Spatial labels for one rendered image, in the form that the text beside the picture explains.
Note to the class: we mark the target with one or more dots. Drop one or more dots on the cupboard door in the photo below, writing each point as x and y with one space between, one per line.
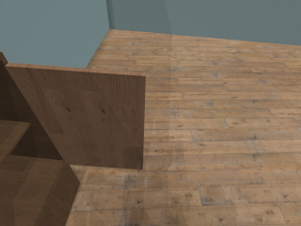
94 117

